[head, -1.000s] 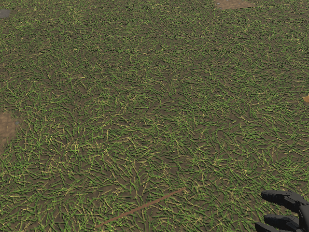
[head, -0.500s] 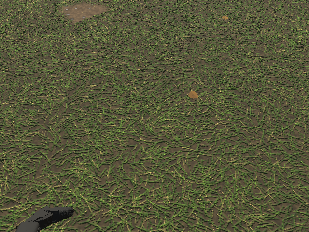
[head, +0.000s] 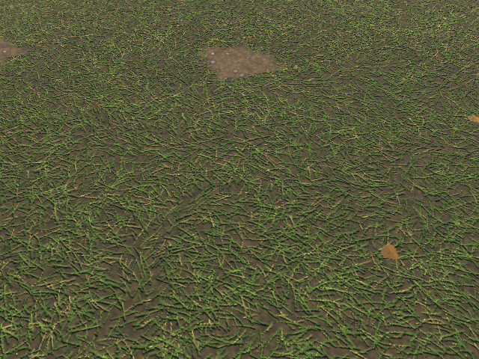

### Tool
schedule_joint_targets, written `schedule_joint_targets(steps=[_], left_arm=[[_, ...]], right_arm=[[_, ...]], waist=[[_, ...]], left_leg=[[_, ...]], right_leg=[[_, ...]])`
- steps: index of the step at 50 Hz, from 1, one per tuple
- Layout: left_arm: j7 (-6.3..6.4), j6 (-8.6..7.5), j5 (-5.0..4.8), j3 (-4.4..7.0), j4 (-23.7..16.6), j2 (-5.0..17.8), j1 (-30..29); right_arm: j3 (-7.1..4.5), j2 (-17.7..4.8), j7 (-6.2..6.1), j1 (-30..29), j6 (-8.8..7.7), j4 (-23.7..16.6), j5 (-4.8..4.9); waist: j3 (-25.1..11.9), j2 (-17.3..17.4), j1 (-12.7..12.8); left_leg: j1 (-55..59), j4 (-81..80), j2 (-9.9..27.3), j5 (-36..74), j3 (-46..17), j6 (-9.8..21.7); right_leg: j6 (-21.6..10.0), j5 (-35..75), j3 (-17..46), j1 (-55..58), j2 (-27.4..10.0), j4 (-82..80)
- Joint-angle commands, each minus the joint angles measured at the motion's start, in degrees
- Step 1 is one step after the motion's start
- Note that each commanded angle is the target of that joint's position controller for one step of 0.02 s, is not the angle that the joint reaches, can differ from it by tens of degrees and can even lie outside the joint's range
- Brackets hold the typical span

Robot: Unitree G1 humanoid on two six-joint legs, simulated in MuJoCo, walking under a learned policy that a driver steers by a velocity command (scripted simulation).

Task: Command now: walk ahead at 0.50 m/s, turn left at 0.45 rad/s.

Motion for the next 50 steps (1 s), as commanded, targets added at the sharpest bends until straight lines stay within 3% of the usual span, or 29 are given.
schedule_joint_targets(steps=[1, 3, 4, 5, 6, 7, 8, 9, 10, 11, 13, 15, 20, 23, 25, 27, 28, 29, 30, 31, 32, 33, 35, 37, 40, 42, 44, 47, 50], left_arm=[[0.77, 0.85, -0.86, 2.74, -1.62, 10.39, 0.34], [1.43, 1.78, -1.11, 3.16, -2.03, 12.14, -1.11], [1.69, 2.27, -1.23, 3.09, -2.23, 12.42, -2.17], [1.97, 2.06, -1.0, 2.6, -2.74, 11.63, -2.02], [1.02, 0.64, 0.96, 0.3, -5.36, 4.13, 3.39], [0.08, -1.87, -0.14, -0.42, -5.84, 4.69, 0.91], [-0.7, -3.32, -2.45, 0.58, -7.45, 8.38, -5.54], [-0.65, -4.07, -2.48, 0.33, -8.19, 8.13, -7.59], [-0.1, -4.17, -0.94, 0.59, -7.78, 8.13, -8.15], [0.2, -3.63, -0.06, 1.12, -7.61, 8.78, -7.38], [0.23, -2.21, 0.44, 1.24, -7.64, 7.98, -5.61], [0.39, -1.26, 0.7, 0.84, -8.26, 6.44, -6.76], [-0.24, -1.58, 0.21, -0.39, -11.14, 4.02, -17.22], [-1.09, -2.23, -0.59, -0.11, -12.49, 5.39, -20.76], [-1.6, -2.78, -0.67, 0.45, -12.61, 6.96, -20.33], [-1.68, -3.36, -0.73, 1.14, -11.74, 8.25, -16.32], [-1.37, -3.63, -0.36, 1.9, -10.35, 9.46, -11.03], [-0.96, -3.85, 0.71, 2.7, -9.48, 11.88, -3.23], [-0.72, -3.23, 1.69, 4.0, -8.0, 16.9, 4.03], [-1.13, -2.75, 0.04, 3.33, -7.41, 13.58, 4.61], [-0.91, -2.38, -0.36, 2.1, -8.34, 9.2, 1.51], [-0.68, -1.78, 0.06, 1.52, -8.73, 7.79, -1.36], [-0.53, -1.53, 0.6, 0.61, -7.92, 5.66, -4.61], [-0.57, -1.87, 0.31, 0.66, -7.11, 5.57, -5.14], [-0.43, -2.19, 0.38, 1.46, -5.88, 8.09, -5.7], [0.0, -1.54, 0.31, 1.86, -5.46, 9.36, -6.91], [0.55, -0.63, -0.03, 1.97, -5.01, 10.09, -7.26], [0.88, 0.39, -1.07, 2.17, -3.55, 11.24, -4.9], [0.85, 1.09, -2.57, 2.74, -3.03, 13.11, -5.18]], right_arm=[[-0.69, -4.1, 1.19, -7.19, -0.87, -7.12, 0.03], [-1.93, -6.42, 1.31, -1.85, -0.46, -6.95, 0.15], [-3.32, -8.73, 1.02, 5.67, -0.35, -5.37, 0.37], [-5.3, -12.76, 0.09, 15.12, -0.04, -3.24, 0.42], [-6.82, -19.27, -0.85, 17.82, 0.12, -2.83, 0.78], [-5.61, -16.91, -0.58, 18.28, -0.59, -4.57, 0.29], [-4.6, -13.25, -0.51, 16.99, -1.04, -4.52, -0.22], [-4.15, -11.47, -0.57, 13.6, -1.41, -4.99, 0.1], [-3.6, -9.56, -0.64, 9.6, -1.48, -5.72, 0.28], [-2.97, -7.89, -0.87, 7.15, -1.55, -6.71, -0.24], [-2.92, -7.92, -1.33, 5.88, -1.56, -7.83, -0.42], [-3.34, -9.48, -2.06, 6.96, -1.69, -7.84, -0.24], [-3.72, -10.52, -3.36, 10.64, -0.75, -7.23, 0.28], [-3.75, -10.44, -3.54, 13.35, -0.2, -6.4, 0.59], [-3.72, -10.05, -3.81, 13.79, 0.12, -6.33, 0.53], [-3.85, -10.03, -3.93, 12.49, 0.35, -6.83, 0.29], [-3.41, -8.76, -3.82, 11.63, 0.34, -7.38, 0.14], [-2.28, -5.87, -3.49, 11.11, 0.11, -8.48, -0.42], [-1.15, -2.21, -3.54, 18.6, -0.38, -9.91, 0.69], [-1.27, -5.8, -3.53, 19.74, -0.61, -9.76, 1.21], [-2.49, -10.32, -3.45, 14.98, -0.38, -9.6, 1.24], [-2.7, -10.71, -3.47, 10.81, -0.04, -10.44, 0.62], [-3.0, -9.14, -3.0, 8.18, 0.26, -11.61, 0.02], [-2.62, -6.58, -2.57, 9.17, 0.94, -11.8, 0.67], [-2.23, -5.17, -2.62, 6.22, 1.55, -13.72, 0.03], [-1.95, -4.59, -2.29, 5.39, 1.46, -14.02, -0.35], [-1.64, -3.83, -1.54, 2.69, 1.2, -14.47, -0.41], [-1.81, -3.9, -0.19, -1.24, 1.28, -16.06, -0.35], [-3.06, -6.34, 0.34, 0.7, 1.33, -16.77, -0.9]], waist=[[3.35, -5.8, 0.19], [-1.41, -8.27, -3.46], [-5.45, -7.74, -7.93], [-10.64, -4.73, -12.45], [-15.88, 10.4, -7.93], [-24.22, 7.48, -9.14], [-17.97, 3.66, -11.03], [-11.66, 0.46, -9.16], [-7.24, -2.46, -6.53], [-5.48, -1.54, -4.34], [-4.64, -0.36, -2.33], [-3.52, -0.22, -2.23], [-2.0, 2.44, -6.26], [-1.64, 3.01, -7.64], [-1.7, 3.55, -6.89], [-2.29, 5.2, -4.31], [-4.91, 4.85, -1.46], [-12.08, 1.39, 2.21], [-21.12, -14.21, 0.72], [-20.83, -19.78, 0.64], [-12.29, -12.67, 1.92], [-7.25, -8.44, 1.56], [-1.76, -8.07, -0.88], [-0.98, -9.4, -2.01], [0.64, -7.32, -2.62], [-0.49, -6.98, -2.92], [-1.2, -7.24, -1.81], [-2.04, -7.41, -0.3], [-3.84, -8.02, -2.8]], left_leg=[[-2.79, -2.27, -1.5, -7.2, 3.08, 2.48], [6.49, -1.54, -5.71, -13.3, 6.86, 4.85], [16.8, -3.97, -8.21, -12.13, 7.75, 6.63], [33.52, -6.59, -7.2, -9.25, 2.52, 9.22], [55.36, -8.49, 7.93, -14.43, -26.48, 19.3], [62.9, -18.42, 13.91, -20.39, -47.94, 24.06], [59.56, -20.43, 12.47, -18.76, -40.15, 20.48], [51.18, -20.46, 10.18, -14.64, -32.35, 18.32], [42.41, -20.86, 7.78, -8.67, -26.4, 16.68], [36.06, -21.97, 6.1, -3.0, -22.66, 16.01], [30.24, -24.03, 4.28, 1.95, -19.74, 16.13], [26.44, -24.83, 3.02, 5.72, -16.44, 15.82], [22.96, -23.49, -1.23, -0.72, -12.79, 11.52], [25.71, -21.04, 0.59, -5.37, -17.15, 10.82], [29.38, -17.69, 2.15, -6.84, -21.01, 10.15], [30.65, -13.74, 2.65, -4.48, -23.39, 9.06], [29.57, -8.74, 0.29, -1.23, -22.27, 7.59], [24.23, 4.23, -2.84, -4.42, -18.75, 5.64], [4.82, 24.21, -11.29, -24.46, -10.66, 1.22], [-5.29, 34.15, -8.6, -36.66, -10.04, 0.37], [-8.41, 37.84, -5.69, -31.74, -10.27, -0.01], [-7.54, 37.74, -3.67, -27.39, -7.85, -0.28], [-4.12, 32.92, -0.39, -22.6, -7.2, -0.32], [-1.63, 30.28, 0.81, -21.21, -5.77, -0.5], [-3.29, 23.82, 1.1, -17.64, -4.86, -2.13], [-1.09, 16.92, 0.7, -11.92, -2.89, -2.76], [3.34, 8.78, -0.49, -4.26, -0.18, -2.52], [7.13, 0.83, -2.08, -1.82, 1.36, -1.22], [12.55, -4.77, -4.91, -7.94, 2.47, 1.87]], right_leg=[[-6.7, 38.77, 2.36, 2.67, -18.96, 2.51], [-5.12, 58.67, 0.88, 3.25, -18.59, 12.35], [-3.62, 61.93, -0.47, 0.57, -16.94, 22.6], [-1.23, 51.58, -0.91, -9.77, -14.48, 37.39], [3.06, 4.44, 0.94, -36.33, -4.61, 59.43], [2.67, -16.57, 14.89, -46.29, 1.15, 68.49], [1.21, -12.34, 17.99, -51.67, -2.41, 69.15], [0.3, -7.14, 17.18, -51.5, -4.99, 64.5], [0.56, -4.01, 16.56, -48.46, -7.06, 59.27], [1.02, -1.81, 16.61, -44.02, -8.42, 55.96], [2.53, 0.05, 16.12, -40.24, -8.88, 51.77], [4.28, 3.45, 14.8, -39.94, -8.34, 46.11], [5.66, 21.09, 13.8, -35.31, -4.1, 24.2], [5.03, 22.55, 14.97, -33.56, -2.61, 18.52], [3.76, 19.42, 16.29, -32.75, -2.45, 16.0], [1.73, 15.27, 15.9, -28.08, -2.39, 14.46], [0.07, 15.78, 15.17, -20.26, -2.6, 12.5], [-3.28, 14.13, 21.06, -6.37, -9.58, 14.38], [-12.42, 3.83, 44.35, 15.19, -23.05, 11.97], [-14.47, -10.16, 58.44, 16.44, -27.47, 6.78], [-11.91, -14.02, 50.9, 9.27, -25.12, 5.21], [-9.79, -8.38, 42.43, 1.99, -22.62, 4.79], [-8.45, 2.92, 31.54, -8.65, -18.43, 2.0], [-8.53, 7.6, 25.34, -12.34, -16.9, -0.65], [-10.22, 24.66, 18.27, -13.16, -17.83, -1.65], [-9.42, 35.57, 11.91, -12.54, -16.56, 0.05], [-7.92, 38.15, 6.72, -12.98, -14.87, 1.09], [-6.71, 38.28, 4.79, -9.93, -15.56, 3.93], [-5.69, 45.4, 5.39, -6.66, -17.08, 11.58]])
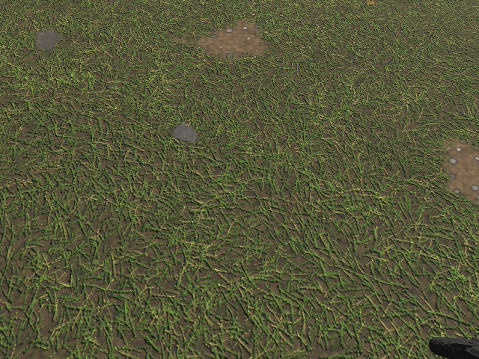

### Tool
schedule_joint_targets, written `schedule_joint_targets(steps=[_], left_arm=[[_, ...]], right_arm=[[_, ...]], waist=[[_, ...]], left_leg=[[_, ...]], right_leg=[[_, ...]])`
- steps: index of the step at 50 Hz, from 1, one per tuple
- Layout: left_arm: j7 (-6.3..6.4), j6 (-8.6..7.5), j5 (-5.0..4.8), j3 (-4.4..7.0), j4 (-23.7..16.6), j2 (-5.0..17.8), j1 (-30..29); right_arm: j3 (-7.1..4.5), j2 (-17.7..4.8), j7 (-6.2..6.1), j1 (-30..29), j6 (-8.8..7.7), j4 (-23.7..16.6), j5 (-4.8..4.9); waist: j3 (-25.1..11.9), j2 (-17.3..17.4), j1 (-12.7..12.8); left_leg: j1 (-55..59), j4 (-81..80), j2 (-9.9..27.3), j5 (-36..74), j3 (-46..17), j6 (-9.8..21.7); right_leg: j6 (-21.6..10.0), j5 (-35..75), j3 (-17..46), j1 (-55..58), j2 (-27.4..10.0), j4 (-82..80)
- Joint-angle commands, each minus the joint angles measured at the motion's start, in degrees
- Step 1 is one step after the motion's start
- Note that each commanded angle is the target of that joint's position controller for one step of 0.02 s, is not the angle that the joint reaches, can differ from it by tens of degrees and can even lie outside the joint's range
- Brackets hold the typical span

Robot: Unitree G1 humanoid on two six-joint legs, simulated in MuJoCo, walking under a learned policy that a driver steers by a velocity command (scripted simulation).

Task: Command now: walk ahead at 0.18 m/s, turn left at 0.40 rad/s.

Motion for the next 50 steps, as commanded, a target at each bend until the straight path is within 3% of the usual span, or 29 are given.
schedule_joint_targets(steps=[1, 2, 3, 4, 5, 6, 7, 8, 9, 11, 13, 16, 19, 20, 21, 22, 23, 24, 28, 34, 50], left_arm=[[0.34, -0.09, -1.43, 2.46, -3.45, 10.79, -4.09], [0.16, -0.15, -0.73, 1.84, -2.99, 9.01, -2.04], [-0.22, -0.36, 2.64, 0.13, -4.75, 4.76, -0.47], [-1.15, -0.52, 2.28, -1.49, -4.81, 2.95, 5.7], [-1.54, 0.18, 0.83, 0.01, -2.98, 8.83, 2.98], [-1.54, 0.82, -0.36, -0.04, -4.23, 8.44, -1.26], [-0.81, 1.57, 0.19, -0.3, -3.85, 6.99, -2.77], [-0.01, 2.49, 0.86, -0.04, -3.68, 7.48, -3.41], [0.29, 3.36, 0.96, 0.02, -3.06, 7.29, -1.9], [0.91, 4.0, 1.25, -0.3, -1.92, 5.65, 0.56], [1.3, 4.11, 1.53, -0.83, -1.69, 4.21, -0.56], [1.22, 4.21, 1.4, -1.03, -1.82, 4.15, -3.33], [0.47, 3.89, 2.22, -1.25, -0.69, 3.12, -2.15], [0.24, 3.75, 3.08, -1.32, -0.72, 3.71, -2.08], [0.34, 3.59, 3.41, -0.9, -1.54, 7.09, -2.77], [0.29, 3.54, 2.78, -0.5, -0.78, 8.16, -5.84], [-0.03, 3.1, 2.87, -1.23, -1.4, 4.89, -7.47], [-0.1, 2.6, 3.16, -1.67, -0.89, 3.69, -7.62], [0.13, 1.13, 2.03, -1.89, 0.96, 3.86, -5.08], [0.41, 1.46, 1.79, -2.15, 3.15, 3.39, -3.77], [0.37, 2.33, 1.6, -2.36, 8.53, 2.89, -4.19]], right_arm=[[-2.78, -6.32, 0.27, 6.97, -0.78, -2.67, -0.54], [-3.96, -9.25, -0.57, 11.68, -0.79, -1.27, -0.74], [-4.57, -14.12, -2.06, 15.71, -0.59, -1.47, -1.59], [-3.16, -14.46, -2.09, 10.87, -0.88, -3.94, -2.37], [-2.02, -9.26, -1.49, 10.26, -0.66, -4.28, -1.7], [-1.16, -7.26, -1.14, 7.55, -0.83, -3.45, -1.18], [-0.84, -6.3, -1.06, 5.44, -0.81, -2.4, -0.66], [-0.65, -6.0, -1.23, 3.44, -0.72, -1.99, -0.61], [-0.94, -7.17, -1.38, 1.83, -0.58, -1.73, -1.19], [-0.98, -6.79, -1.79, 0.03, -0.8, -1.22, -1.99], [-0.79, -5.85, -2.24, -0.56, -0.86, -0.26, -1.86], [-0.48, -5.2, -2.77, 0.05, -0.37, 1.51, -1.95], [0.46, -3.15, -2.64, -0.34, 0.03, 3.26, -1.31], [0.96, -1.7, -2.52, 2.15, -0.1, 4.65, -1.45], [1.06, -1.36, -2.44, 4.2, -0.24, 5.31, -2.05], [0.89, -0.65, -2.45, 6.18, -0.23, 5.35, -1.8], [0.71, -2.2, -2.72, 3.1, -0.06, 5.64, -2.13], [0.29, -2.8, -2.96, 1.99, 0.18, 5.5, -1.8], [0.11, -2.51, -3.47, 3.22, 0.65, 7.7, -1.68], [-0.06, -1.86, -3.61, 3.71, 0.29, 11.05, -1.04], [-0.1, -3.0, -4.8, 2.8, 1.18, 19.93, -0.6]], waist=[[-8.23, -6.2, -7.25], [-11.06, -2.89, -9.23], [-17.41, 8.76, -9.1], [-28.32, 14.96, -4.57], [-29.75, 4.63, -8.12], [-22.11, 3.93, -7.31], [-16.63, 0.19, -5.98], [-13.33, 1.08, -4.85], [-11.75, 2.9, -3.19], [-11.82, 4.4, -1.93], [-12.28, 4.5, -2.49], [-11.74, 5.38, -4.04], [-9.28, 4.25, -2.34], [-8.07, 2.54, -2.58], [-6.19, -2.75, -4.71], [-4.75, -11.2, -7.91], [-3.35, -10.61, -6.14], [-2.91, -10.38, -6.03], [-3.39, -5.77, -4.84], [-5.73, -2.22, -3.83], [-4.25, -2.12, -4.1]], left_leg=[[15.8, -8.14, -4.45, 1.39, 2.82, 3.49], [25.06, -11.64, -4.84, 11.91, 1.96, 5.24], [41.31, -6.47, 9.16, 42.27, -14.21, 10.28], [51.07, -7.71, 23.31, 49.12, -34.75, 23.77], [45.54, -10.21, 19.28, 37.94, -28.97, 21.46], [40.69, -11.08, 15.69, 30.44, -21.95, 18.4], [33.69, -12.91, 12.61, 22.62, -18.58, 15.38], [26.75, -14.94, 11.11, 17.83, -16.52, 14.03], [20.09, -17.01, 9.47, 15.68, -14.1, 13.52], [15.94, -18.51, 8.24, 13.67, -11.52, 13.75], [15.59, -18.74, 7.6, 9.41, -10.37, 13.34], [15.25, -19.88, 7.69, -3.56, -11.47, 12.52], [11.84, -18.77, 5.35, -18.34, -10.94, 8.56], [10.4, -17.75, 3.35, -22.28, -10.15, 5.48], [9.34, -13.4, -0.07, -24.32, -7.52, 2.56], [14.76, -12.48, -3.53, -18.8, -2.65, 0.49], [20.48, -10.29, -3.46, -13.79, -2.4, -0.32], [22.76, -9.52, -3.06, -11.51, -2.54, 0.14], [22.04, -10.57, -1.74, -7.03, -4.26, 1.65], [23.98, -9.61, -1.48, 1.9, -3.94, 1.06], [26.65, -10.58, -1.14, 4.5, -3.41, 0.54]], right_leg=[[-6.48, 47.39, 3.74, -0.44, -12.24, 10.1], [-3.98, 41.66, 1.91, -4.22, -8.97, 19.99], [-0.57, 9.17, 1.02, -19.07, -4.78, 38.65], [2.07, -23.83, 9.8, -30.66, 1.7, 54.89], [2.33, -19.78, 16.24, -29.72, -1.5, 56.28], [1.98, -17.3, 14.89, -32.83, -3.22, 54.35], [2.16, -14.49, 14.31, -33.14, -4.58, 49.7], [2.56, -11.77, 14.34, -30.4, -5.29, 46.02], [3.03, -8.92, 13.25, -25.39, -4.6, 44.61], [3.68, -6.51, 12.5, -20.93, -3.76, 39.1], [3.61, -4.21, 12.68, -18.58, -3.84, 32.12], [2.93, 0.18, 12.51, -15.38, -3.46, 24.26], [0.85, 8.04, 10.61, -7.7, -1.82, 10.88], [-0.41, 11.11, 12.7, -5.47, -3.35, 6.97], [-2.53, 13.52, 18.14, -6.31, -8.57, 4.24], [-4.78, 0.12, 18.85, -15.52, -9.22, 2.59], [-4.02, -8.67, 18.45, -21.21, -7.28, -0.2], [-2.58, -10.04, 17.69, -23.0, -6.49, -0.91], [-0.91, 0.76, 14.92, -17.69, -4.39, 2.69], [-1.5, 9.91, 13.71, -13.24, -3.37, 4.9], [-1.5, 13.55, 12.21, -10.8, -1.69, 3.15]])
Over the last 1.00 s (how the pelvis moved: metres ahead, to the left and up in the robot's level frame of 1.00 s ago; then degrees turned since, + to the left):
0.54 0.12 0.00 35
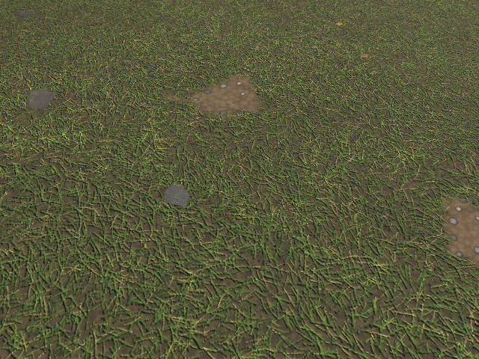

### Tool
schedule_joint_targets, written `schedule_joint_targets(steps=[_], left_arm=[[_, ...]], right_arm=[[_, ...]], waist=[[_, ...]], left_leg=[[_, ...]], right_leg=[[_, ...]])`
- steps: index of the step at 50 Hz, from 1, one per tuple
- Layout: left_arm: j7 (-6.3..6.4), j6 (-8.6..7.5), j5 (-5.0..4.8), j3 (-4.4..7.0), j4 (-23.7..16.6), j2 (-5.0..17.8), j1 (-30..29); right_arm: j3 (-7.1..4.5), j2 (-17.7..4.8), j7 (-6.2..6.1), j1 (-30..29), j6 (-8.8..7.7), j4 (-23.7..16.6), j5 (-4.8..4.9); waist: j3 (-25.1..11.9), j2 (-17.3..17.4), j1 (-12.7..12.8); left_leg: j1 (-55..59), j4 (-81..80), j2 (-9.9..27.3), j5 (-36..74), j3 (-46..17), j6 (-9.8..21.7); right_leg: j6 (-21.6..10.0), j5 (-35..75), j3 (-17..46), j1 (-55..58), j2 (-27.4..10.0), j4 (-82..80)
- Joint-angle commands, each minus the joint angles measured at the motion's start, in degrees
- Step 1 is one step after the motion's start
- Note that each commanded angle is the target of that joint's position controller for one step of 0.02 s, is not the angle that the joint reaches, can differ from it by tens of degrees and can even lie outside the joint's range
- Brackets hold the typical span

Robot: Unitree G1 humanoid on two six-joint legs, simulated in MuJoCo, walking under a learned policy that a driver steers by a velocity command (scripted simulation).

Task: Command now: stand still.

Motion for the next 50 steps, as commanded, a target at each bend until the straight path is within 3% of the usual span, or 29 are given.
schedule_joint_targets(steps=[1, 5, 6, 8, 11, 13, 16, 17, 18, 19, 20, 21, 23, 25, 30, 35, 36, 37, 39, 40, 41, 42, 43, 44, 45, 46, 47, 48, 50], left_arm=[[0.27, -0.35, 0.01, 1.12, -1.01, 6.29, 1.04], [0.45, -0.26, 0.05, 1.03, -0.03, 6.22, 1.55], [0.53, -0.16, -0.02, 1.01, 0.77, 5.95, 2.85], [0.84, 0.16, -0.7, 1.67, 0.88, 7.69, 3.24], [1.11, -0.92, -1.55, 2.93, 0.98, 11.24, 7.1], [0.99, -2.06, -1.75, 3.52, 0.95, 11.86, 6.87], [0.14, -2.55, -2.27, 3.26, -1.38, 10.13, 0.99], [-0.09, -2.73, -2.08, 2.93, -2.31, 8.89, -0.48], [-0.29, -3.21, -1.68, 1.9, -3.81, 5.26, -1.65], [0.09, -4.22, -1.78, 1.84, -6.15, 4.63, -2.6], [-0.13, -4.89, -2.95, 2.46, -6.05, 6.75, -2.31], [-0.72, -5.45, -3.57, 2.46, -5.4, 6.58, -0.99], [-1.1, -5.97, -2.63, 3.11, -4.93, 7.07, -1.52], [-1.77, -5.52, -1.95, 3.38, -5.07, 6.07, -2.06], [-2.23, -4.61, -1.54, 1.9, -9.51, 2.1, -12.9], [-3.46, -4.76, -2.24, 1.52, -12.51, 3.19, -19.37], [-4.37, -2.91, 6.06, 0.02, -10.19, 0.58, -13.68], [-4.66, -2.18, 6.16, 1.23, -10.4, 3.72, -12.23], [-4.43, -2.06, 3.58, 2.36, -11.42, 7.1, -13.99], [-3.87, -2.34, 2.07, 2.65, -11.3, 7.89, -13.08], [-3.29, -2.9, 1.04, 3.18, -8.56, 8.91, -4.44], [-3.17, -3.08, 0.55, 2.31, -6.07, 7.62, 7.35], [-2.37, -2.71, 2.05, 2.91, -1.47, 9.01, 23.36], [-2.18, -4.16, 4.33, 3.1, 1.6, 8.67, 28.13], [-1.71, -5.58, 3.42, 3.8, -0.47, 9.86, 17.87], [-1.29, -5.8, 3.14, 2.88, -1.21, 6.35, 12.52], [-1.15, -5.76, 2.84, 1.66, -1.34, 2.04, 9.27], [-1.09, -5.51, 2.97, 0.8, -1.8, -1.07, 6.72], [-1.12, -6.35, 2.86, 0.55, -2.42, -1.92, 5.48]], right_arm=[[-1.13, -6.34, -0.28, -0.33, -0.44, -0.73, 0.03], [-0.96, -6.26, -0.32, -0.69, -0.42, 1.13, 0.04], [-0.82, -5.74, -0.31, 0.18, -0.38, 2.07, 0.08], [-1.09, -6.18, -0.27, 0.31, -0.38, 2.77, 0.64], [-0.73, -4.53, 0.48, -3.03, -2.72, 1.34, 0.98], [-0.56, -3.74, 1.49, -3.5, -4.43, 0.92, 1.51], [-1.09, -3.86, 2.21, 5.27, -5.66, 4.62, 2.07], [-1.86, -5.45, 2.16, 10.6, -5.63, 6.96, 1.67], [-3.19, -10.01, 1.92, 17.76, -5.86, 8.49, 1.45], [-3.72, -14.13, 2.79, 23.46, -6.5, 9.34, 1.13], [-2.1, -9.91, 2.94, 19.18, -7.45, 8.43, 0.47], [-1.22, -7.03, 3.04, 15.56, -8.11, 6.99, 0.57], [-0.33, -5.71, 3.39, 12.15, -8.24, 5.58, 0.69], [0.58, -3.72, 3.08, 14.09, -7.43, 5.93, 0.25], [0.45, -7.19, 1.18, 16.74, -6.36, 5.62, -0.08], [0.0, -7.58, 0.84, 20.43, -6.07, 6.75, 0.91], [3.13, -0.77, 4.75, 23.19, -7.9, 8.49, -9.04], [1.7, -3.72, 6.12, 19.15, -8.28, 6.8, -7.61], [0.55, -8.43, 6.46, 17.57, -7.96, 5.23, -5.41], [0.19, -9.86, 6.44, 20.9, -7.59, 6.04, -5.62], [0.28, -8.98, 6.43, 24.01, -7.44, 6.68, -7.02], [2.3, -2.32, 6.75, 35.43, -7.79, 7.34, -8.11], [2.96, -1.38, 8.12, 31.8, -8.01, 6.13, -7.62], [1.23, -4.15, 8.65, 16.77, -7.93, 1.4, -4.08], [0.58, -5.47, 7.46, 10.32, -8.49, -0.35, -3.08], [0.8, -4.78, 5.81, 9.05, -8.69, -1.26, -4.42], [1.72, -1.67, 4.92, 8.78, -8.56, -1.94, -5.44], [2.39, 0.67, 4.59, 9.13, -7.94, -2.15, -5.71], [2.38, 1.45, 4.68, 10.74, -6.46, -2.55, -5.28]], waist=[[-2.54, -0.35, -0.04], [-2.05, -0.34, -0.08], [-3.2, -0.55, -0.04], [-0.07, -2.86, 0.04], [6.07, -8.87, 1.75], [8.49, -9.99, 1.03], [6.35, -7.44, -4.4], [4.27, -4.35, -6.14], [1.27, 8.27, -8.1], [-1.62, 18.16, -9.27], [0.61, 10.18, -6.26], [2.39, 7.03, -4.37], [3.33, 3.81, -2.69], [2.24, 5.26, -2.53], [4.75, 3.75, -4.4], [7.27, 4.95, -4.72], [1.9, 6.25, -1.4], [3.69, 6.33, 0.01], [0.55, 4.09, 1.44], [-1.48, 3.44, 1.87], [-6.91, 2.73, 3.7], [-23.29, -5.44, 3.16], [-26.89, -10.36, 9.48], [-14.48, -7.01, 12.13], [-2.84, -4.41, 8.66], [-2.19, -3.33, 5.79], [-2.62, -1.21, 3.07], [-2.26, -0.05, 0.77], [-0.17, -1.26, -2.0]], left_leg=[[5.65, -2.81, 2.16, 14.63, -2.05, 1.91], [5.47, -3.29, 2.05, 13.41, -1.79, 1.78], [5.76, -3.15, 1.19, 7.5, -0.8, 1.82], [0.98, -0.16, -1.49, -12.49, 1.81, 2.37], [-10.95, 9.55, -1.99, -14.12, 4.55, 2.63], [-13.2, 14.44, 1.41, -10.34, 2.71, 3.83], [3.13, -0.01, 0.04, -7.14, 4.97, 5.52], [11.7, -2.25, 0.3, -3.41, 2.48, 5.37], [19.82, -10.74, 9.94, -11.39, -14.91, 9.61], [25.09, -19.04, 20.83, -14.41, -37.37, 17.1], [23.37, -18.35, 22.5, -14.35, -37.82, 17.73], [22.12, -17.86, 20.3, -11.86, -31.09, 15.73], [19.83, -18.81, 16.63, -2.16, -20.21, 11.92], [17.81, -19.42, 13.32, 9.13, -12.34, 10.26], [11.89, -22.39, 11.28, 16.42, -4.91, 10.7], [13.57, -23.47, 13.43, 17.6, -2.35, 10.31], [15.33, -23.49, 15.9, 19.43, -3.96, 13.07], [18.42, -22.38, 16.57, 23.16, -2.54, 13.35], [18.38, -17.42, 15.12, 36.52, 0.62, 11.87], [17.89, -11.76, 13.34, 47.95, 2.62, 10.54], [12.95, -0.22, 10.12, 50.02, 4.32, 7.57], [-7.19, 17.87, 3.48, 33.26, 4.42, 3.88], [-20.88, 36.01, -5.57, -13.2, 1.33, 1.71], [-30.59, 50.14, -4.03, -16.86, -6.3, 4.72], [-33.66, 51.6, 1.57, -10.3, -6.9, 6.58], [-28.23, 48.57, 4.01, -7.88, -6.87, 7.95], [-23.97, 46.45, 6.31, -5.1, -6.58, 8.39], [-20.68, 45.25, 7.57, -3.79, -6.23, 8.14], [-20.54, 39.92, 8.22, -5.71, -4.92, 7.42]], right_leg=[[-0.96, 12.19, 1.77, -3.93, -1.98, -5.45], [-0.92, 11.06, 1.6, -3.95, -1.76, -5.93], [-1.17, 5.09, 1.18, -3.45, -1.28, -6.45], [-3.73, -14.08, 3.41, -5.95, -1.93, -7.9], [-10.16, -30.39, 18.48, -4.92, -12.42, -16.14], [-13.51, -27.28, 25.49, -5.71, -18.4, -18.77], [-9.08, -16.39, 14.61, -11.91, -12.18, -12.71], [-7.0, -8.72, 9.48, -16.19, -8.22, -5.78], [-2.78, -2.03, -0.2, -24.32, -0.86, 13.21], [-1.2, -13.09, -0.01, -33.62, 3.85, 29.54], [-2.33, -13.65, 5.46, -38.29, 0.58, 39.2], [-3.78, -8.14, 6.51, -40.19, -1.81, 41.79], [-4.67, 1.57, 4.9, -40.02, -5.39, 37.85], [-3.53, 5.82, 2.7, -36.03, -6.3, 33.26], [-0.28, 15.02, -1.21, -32.68, -4.31, 15.22], [-2.19, 20.19, -1.73, -27.91, -2.5, 4.55], [-4.61, 23.32, 3.48, -24.57, -3.81, 4.93], [-5.68, 18.19, 2.05, -26.03, -2.59, 5.66], [-7.73, 14.19, -3.88, -17.17, 0.94, 4.82], [-8.48, 15.53, -6.43, -10.1, 3.2, 2.73], [-10.12, 18.15, -4.93, 3.99, 3.14, 6.08], [-19.96, 18.09, 11.45, 34.87, -6.94, 7.89], [-26.07, 10.48, 33.62, 46.16, -17.52, -3.73], [-20.28, 1.07, 36.81, 36.54, -16.61, -10.79], [-16.91, -2.05, 31.22, 20.69, -16.54, -12.77], [-17.43, 2.77, 26.39, 11.02, -15.45, -14.49], [-17.44, 8.21, 21.67, 4.67, -15.01, -15.66], [-17.32, 11.84, 19.34, -0.51, -14.78, -17.95], [-16.65, 9.3, 15.23, -5.51, -12.78, -21.89]])
Over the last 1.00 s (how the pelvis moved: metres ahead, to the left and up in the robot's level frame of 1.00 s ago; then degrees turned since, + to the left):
0.14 -0.02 0.00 4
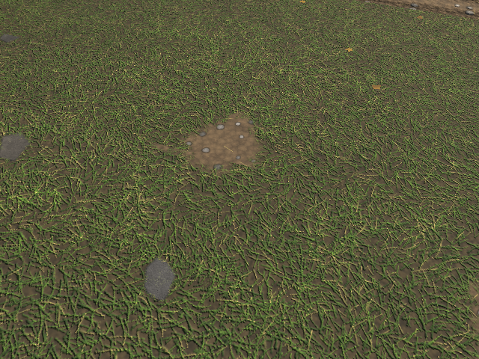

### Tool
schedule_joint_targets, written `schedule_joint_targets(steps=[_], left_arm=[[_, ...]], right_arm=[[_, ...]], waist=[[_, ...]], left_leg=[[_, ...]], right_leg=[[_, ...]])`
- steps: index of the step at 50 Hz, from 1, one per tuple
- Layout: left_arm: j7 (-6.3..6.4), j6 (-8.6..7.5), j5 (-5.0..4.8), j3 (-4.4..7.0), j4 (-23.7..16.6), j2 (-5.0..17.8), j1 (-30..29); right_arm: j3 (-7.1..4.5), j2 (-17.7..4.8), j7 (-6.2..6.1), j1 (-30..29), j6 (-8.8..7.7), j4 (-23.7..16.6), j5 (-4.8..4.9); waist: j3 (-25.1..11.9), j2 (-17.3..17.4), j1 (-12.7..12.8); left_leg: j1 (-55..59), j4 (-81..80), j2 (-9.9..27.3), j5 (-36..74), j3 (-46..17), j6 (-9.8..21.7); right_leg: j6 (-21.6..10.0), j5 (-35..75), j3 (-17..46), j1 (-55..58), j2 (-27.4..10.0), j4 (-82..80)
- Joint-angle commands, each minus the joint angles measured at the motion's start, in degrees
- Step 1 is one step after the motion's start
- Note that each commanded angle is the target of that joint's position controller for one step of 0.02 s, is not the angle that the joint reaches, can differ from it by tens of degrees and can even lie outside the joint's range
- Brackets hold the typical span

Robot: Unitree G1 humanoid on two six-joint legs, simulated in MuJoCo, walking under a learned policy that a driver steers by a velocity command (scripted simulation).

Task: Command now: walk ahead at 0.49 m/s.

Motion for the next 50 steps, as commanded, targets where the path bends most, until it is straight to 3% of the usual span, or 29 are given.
schedule_joint_targets(steps=[1, 4, 8, 13, 16, 17, 18, 19, 20, 21, 22, 23, 24, 25, 27, 29, 31, 32, 33, 35, 36, 37, 39, 40, 42, 44, 46, 48, 50], left_arm=[[0.09, -2.15, 0.18, -0.3, -3.2, 0.86, -1.5], [-1.44, -2.8, 2.22, -0.47, -3.27, 1.77, 1.88], [-3.87, -2.41, 0.86, -0.03, -1.1, 4.9, 10.34], [-3.58, -1.09, 0.76, 0.52, 1.79, 5.24, 16.34], [-3.1, -0.47, 0.85, 1.55, 1.86, 6.97, 14.88], [-3.24, -0.63, 1.42, 1.68, 1.19, 6.96, 14.49], [-3.12, -1.3, 1.92, 0.14, 0.92, 1.49, 21.66], [-4.16, -1.76, 1.98, -1.25, -0.53, -0.69, 19.56], [-4.59, -1.11, 0.02, 0.82, -2.3, 3.84, 9.21], [-3.58, -1.23, -0.77, 1.39, -3.0, 4.22, 5.11], [-2.42, -1.17, 0.22, 1.39, -3.02, 3.97, 5.14], [-1.9, -1.13, 1.16, 0.78, -2.99, 1.33, 5.05], [-1.93, -0.81, 1.47, 0.22, -2.82, -1.09, 5.25], [-1.98, -0.56, 1.02, 0.1, -2.58, -2.47, 6.33], [-2.93, -0.45, 0.11, 0.22, -2.86, -2.0, 5.58], [-3.93, -0.24, 0.44, 0.49, -4.55, -0.41, 2.07], [-4.72, 0.47, 0.64, 0.14, -6.56, -0.9, -1.55], [-5.58, 0.32, 1.02, -0.52, -5.76, -1.92, 1.92], [-5.97, 0.16, 0.92, -0.38, -6.07, -0.88, 1.87], [-5.7, 0.24, 1.16, 0.26, -7.37, 1.67, 0.18], [-4.62, 0.2, 1.47, 0.2, -9.32, 1.86, -5.4], [-3.82, 0.38, 1.4, -0.08, -9.97, 0.38, -8.84], [-3.75, 1.01, 0.64, -0.61, -11.33, -1.42, -13.24], [-3.97, 0.93, -0.07, -1.03, -10.9, -1.67, -14.36], [-4.83, 1.95, 0.42, -1.28, -12.13, -2.13, -15.43], [-4.65, 3.06, 1.42, -0.76, -12.76, 0.85, -13.28], [-4.69, 3.53, 2.57, -1.26, -14.1, 0.33, -17.97], [-4.51, 3.48, 2.57, -2.12, -13.51, -1.09, -19.54], [-3.61, 2.59, 2.36, -1.5, -9.71, 0.84, -17.8]], right_arm=[[0.5, 0.37, -0.34, 1.7, 0.92, -3.55, 0.15], [0.96, 0.16, 0.25, -4.87, 1.46, -5.72, 0.28], [0.54, -1.54, 0.55, -13.01, 2.81, -8.33, 1.01], [-0.4, -3.01, -0.57, -21.53, 3.08, -10.63, 1.72], [-1.7, -5.13, -1.06, -20.25, 2.2, -10.68, 3.41], [-2.9, -8.06, -1.33, -14.25, 1.28, -9.22, 4.23], [-3.08, -9.64, -1.36, -2.33, 0.68, -6.46, 4.38], [-3.14, -9.86, -2.04, 13.27, 0.72, -2.36, 3.34], [-3.59, -8.28, -2.75, 19.05, 0.06, 1.13, 1.34], [-4.19, -9.04, -3.28, 10.55, -0.76, -0.13, 2.02], [-3.34, -5.75, -3.92, 4.79, -0.6, -1.09, 2.69], [-2.12, -1.86, -4.28, 1.87, -0.53, -1.78, 3.25], [-1.54, 0.61, -4.43, 0.48, -0.51, -2.27, 2.85], [-1.4, 1.64, -4.5, 0.0, -0.82, -2.71, 2.48], [-1.87, 0.75, -4.22, 0.43, -1.97, -2.81, 1.93], [-1.89, 0.02, -3.46, 3.4, -2.43, -1.62, 0.61], [-2.02, -1.2, -2.38, 6.21, -2.06, -0.42, -0.43], [-2.1, -1.61, -2.5, 6.62, -1.75, -0.54, -1.66], [-1.81, -1.24, -2.39, 6.27, -1.68, -0.64, -1.89], [-1.4, -0.92, -2.63, 7.96, -1.85, 0.08, -1.81], [-0.5, 1.82, -4.21, 13.6, -2.48, 3.23, -1.44], [0.09, 2.06, -5.09, 19.49, -2.58, 5.04, -1.08], [0.49, 2.05, -5.27, 25.0, -2.38, 7.01, -1.1], [0.82, 1.91, -4.95, 21.3, -2.43, 6.06, -0.65], [1.62, 2.17, -3.3, 20.2, -1.75, 5.25, -1.29], [1.78, 1.92, -3.76, 18.19, -2.05, 4.27, -0.49], [1.51, 0.5, -5.43, 22.37, -1.47, 6.43, 0.87], [1.31, 0.1, -6.99, 25.65, 0.05, 7.59, 0.68], [1.09, -0.97, -6.41, 27.64, 1.25, 8.21, 0.62]], waist=[[2.53, -3.83, -2.85], [1.86, -2.91, -1.36], [1.44, -5.05, 0.64], [2.55, -5.4, 2.11], [-0.39, -6.07, -1.25], [-5.36, -5.17, -3.36], [-20.19, 2.75, -3.87], [-25.82, 9.9, -10.18], [-16.15, 3.64, -13.24], [-3.7, 2.32, -9.86], [-1.71, 2.01, -6.89], [-1.59, 0.87, -4.56], [-1.52, 0.03, -3.14], [-1.69, -0.58, -1.82], [-0.55, -0.2, -1.26], [0.67, -1.02, -1.7], [0.47, -0.08, -2.0], [0.5, 0.26, -1.04], [1.05, -0.62, -0.63], [2.13, -0.35, -1.58], [4.25, -2.16, -4.33], [4.56, -1.03, -6.81], [6.07, 0.07, -8.54], [6.48, -1.92, -7.64], [8.23, 0.62, -7.47], [10.8, -1.98, -5.79], [12.76, -3.37, -8.53], [12.79, -4.2, -10.56], [9.39, -6.29, -10.54]], left_leg=[[-8.47, -4.8, 5.06, 3.13, -2.3, 0.06], [-8.07, -18.91, 5.04, 19.19, 1.41, -1.43], [-5.0, -29.58, 1.52, 25.34, 4.26, -3.73], [-12.1, -39.84, 0.43, 19.96, 3.46, -1.93], [2.51, -43.7, -3.32, 20.26, 7.22, 0.93], [16.27, -40.33, -3.27, 24.38, 6.25, 3.71], [45.97, -36.01, 6.63, 29.36, -5.32, 13.67], [61.45, -47.76, 20.1, 23.52, -28.91, 21.0], [53.72, -52.38, 18.08, 9.77, -28.83, 13.57], [38.07, -54.98, 17.2, 5.24, -21.1, 9.73], [29.39, -57.62, 15.68, 7.58, -15.9, 8.54], [24.58, -59.15, 14.45, 13.51, -11.14, 7.77], [21.67, -60.56, 13.86, 18.68, -7.61, 7.6], [19.95, -61.59, 13.2, 21.76, -4.4, 7.28], [17.94, -62.93, 11.44, 24.94, 1.88, 7.01], [17.19, -63.17, 11.05, 30.65, 6.67, 7.15], [16.14, -62.32, 10.75, 34.52, 10.54, 7.0], [14.34, -60.15, 10.99, 35.57, 11.36, 6.99], [14.6, -59.24, 11.61, 34.93, 12.02, 7.06], [19.66, -56.73, 12.52, 31.3, 11.85, 7.02], [32.92, -54.48, 13.76, 25.05, 9.24, 5.95], [40.83, -53.41, 14.68, 24.23, 8.46, 5.83], [44.98, -51.87, 15.86, 25.8, 8.36, 5.79], [37.14, -51.87, 10.88, 20.9, 14.37, 2.91], [19.32, -53.74, 8.99, 13.72, 17.05, 2.75], [23.09, -49.4, 10.85, 10.96, 16.38, 2.0], [31.96, -46.71, 12.37, 10.43, 15.18, 1.06], [36.42, -43.67, 12.61, 11.48, 15.61, -0.45], [37.18, -38.42, 11.27, 14.32, 16.94, -1.27]], right_leg=[[-11.57, 1.03, 16.77, -1.55, -16.63, -17.75], [-11.54, 11.64, 10.1, -4.98, -14.21, -16.94], [-11.29, 23.46, 8.01, -1.11, -14.47, -13.83], [-9.04, 26.12, 9.94, 19.06, -18.91, -10.79], [-5.87, 43.83, 7.71, 18.26, -17.08, -3.85], [-2.86, 45.57, 6.26, 12.83, -13.68, 2.58], [1.41, 30.26, 4.61, -4.41, -7.3, 18.39], [4.24, -17.17, 4.36, -21.5, 0.82, 35.53], [1.56, -21.79, 10.54, -29.02, -2.93, 47.62], [0.17, -17.18, 11.15, -30.87, -6.79, 50.34], [-0.81, -13.71, 11.31, -26.95, -9.3, 47.63], [-1.17, -9.82, 11.7, -23.47, -11.15, 45.03], [-0.92, -7.66, 11.49, -20.96, -12.0, 44.03], [-0.61, -6.94, 11.27, -19.21, -12.26, 42.67], [0.47, -3.54, 9.74, -19.86, -12.08, 39.33], [1.28, 2.8, 8.69, -21.7, -12.18, 32.58], [1.63, 7.35, 7.1, -20.82, -12.29, 30.13], [1.17, 12.79, 7.59, -18.68, -12.05, 36.16], [0.75, 14.07, 8.54, -20.4, -12.2, 36.27], [0.42, 12.97, 9.24, -25.03, -12.36, 36.16], [0.64, 20.8, 14.71, -38.81, -14.45, 26.7], [1.27, 24.94, 14.97, -44.57, -14.74, 20.64], [1.85, 27.52, 12.9, -47.55, -14.79, 16.61], [0.95, 34.13, 10.63, -38.57, -15.49, 7.92], [-0.31, 37.9, 5.0, -19.09, -12.86, 10.86], [-0.58, 32.76, 6.39, -22.27, -14.08, 8.08], [0.45, 28.15, 5.92, -27.53, -15.09, 1.37], [1.51, 28.62, 4.63, -27.87, -15.24, -3.46], [2.33, 29.7, 2.51, -19.82, -13.39, -4.74]])
Over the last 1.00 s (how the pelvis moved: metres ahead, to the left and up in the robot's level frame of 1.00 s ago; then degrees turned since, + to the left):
0.38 -0.04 0.00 0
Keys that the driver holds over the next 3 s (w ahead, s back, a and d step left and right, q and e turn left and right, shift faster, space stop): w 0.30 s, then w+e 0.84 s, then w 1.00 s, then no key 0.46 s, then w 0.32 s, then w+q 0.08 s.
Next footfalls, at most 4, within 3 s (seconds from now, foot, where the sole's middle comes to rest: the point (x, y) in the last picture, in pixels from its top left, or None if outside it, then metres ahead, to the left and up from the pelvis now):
0.34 left None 0.38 0.14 -0.78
1.04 right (337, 309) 0.74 -0.27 -0.94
1.46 left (303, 222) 1.09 -0.18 -0.94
2.04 right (379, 215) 1.13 -0.48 -0.94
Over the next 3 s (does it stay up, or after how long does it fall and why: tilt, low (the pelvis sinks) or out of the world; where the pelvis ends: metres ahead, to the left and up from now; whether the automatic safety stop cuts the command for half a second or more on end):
stays up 1.43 -0.60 -0.32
